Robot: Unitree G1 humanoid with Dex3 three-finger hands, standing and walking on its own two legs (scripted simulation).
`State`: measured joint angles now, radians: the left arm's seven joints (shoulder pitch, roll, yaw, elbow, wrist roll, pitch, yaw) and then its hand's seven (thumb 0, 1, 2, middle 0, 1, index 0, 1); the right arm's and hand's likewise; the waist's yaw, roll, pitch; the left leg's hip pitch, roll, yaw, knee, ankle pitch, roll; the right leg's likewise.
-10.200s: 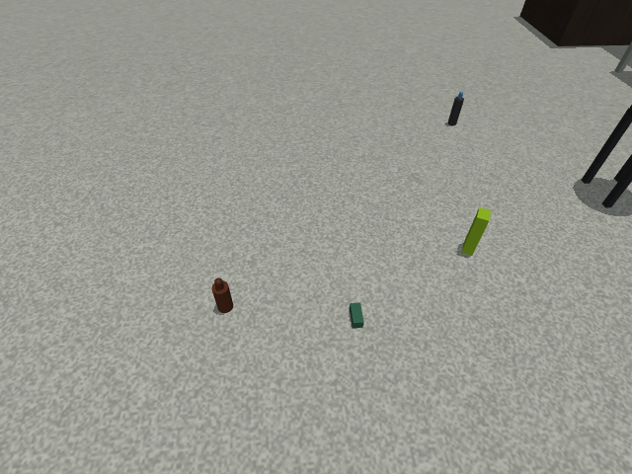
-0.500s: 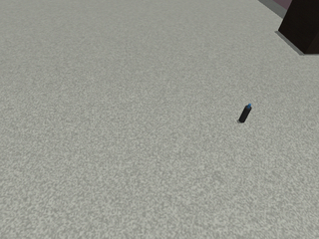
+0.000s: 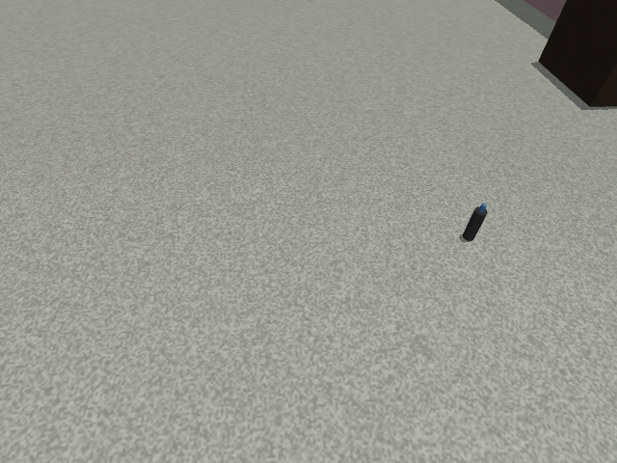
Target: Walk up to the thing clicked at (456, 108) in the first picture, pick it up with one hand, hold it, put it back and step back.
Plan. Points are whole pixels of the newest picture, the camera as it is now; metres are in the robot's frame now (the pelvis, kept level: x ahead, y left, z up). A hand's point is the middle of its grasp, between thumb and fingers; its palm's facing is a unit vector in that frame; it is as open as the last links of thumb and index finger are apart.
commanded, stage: stand
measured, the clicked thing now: (476, 221) +1.20 -0.75 -0.68
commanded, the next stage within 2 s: walk up in 0.50 s
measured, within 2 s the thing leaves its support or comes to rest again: neither
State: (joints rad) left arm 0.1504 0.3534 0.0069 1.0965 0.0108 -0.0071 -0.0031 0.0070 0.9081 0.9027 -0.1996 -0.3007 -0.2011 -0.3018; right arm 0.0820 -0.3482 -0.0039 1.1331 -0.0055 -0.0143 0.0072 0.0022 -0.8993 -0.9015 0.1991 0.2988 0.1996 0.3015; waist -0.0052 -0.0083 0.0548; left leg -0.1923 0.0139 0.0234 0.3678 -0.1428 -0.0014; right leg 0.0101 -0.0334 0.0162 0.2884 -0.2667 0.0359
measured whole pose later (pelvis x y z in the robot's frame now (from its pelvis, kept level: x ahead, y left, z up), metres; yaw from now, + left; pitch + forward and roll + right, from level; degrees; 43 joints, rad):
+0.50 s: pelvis -0.01 +0.00 +0.00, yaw +0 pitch -2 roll +0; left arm 0.17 0.36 0.01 1.10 0.02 0.00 -0.01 0.01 0.91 0.90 -0.20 -0.30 -0.20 -0.30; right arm 0.10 -0.35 -0.01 1.14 -0.01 -0.01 0.01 0.00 -0.90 -0.90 0.20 0.30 0.20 0.30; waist -0.01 -0.01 0.06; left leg -0.20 0.01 0.02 0.37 -0.13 0.00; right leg 0.00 -0.03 0.01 0.29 -0.26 0.04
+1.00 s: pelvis +0.11 +0.06 +0.00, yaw +25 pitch -2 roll +0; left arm 0.14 0.42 0.07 0.79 0.03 0.01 -0.08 0.01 0.91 0.90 -0.20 -0.30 -0.20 -0.30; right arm 0.39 -0.35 -0.04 0.83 -0.02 -0.02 0.04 0.00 -0.90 -0.90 0.20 0.30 0.20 0.30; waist -0.04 -0.08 0.10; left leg -0.20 -0.07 -0.13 0.45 -0.21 0.03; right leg -0.45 -0.06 0.03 0.91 -0.38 -0.01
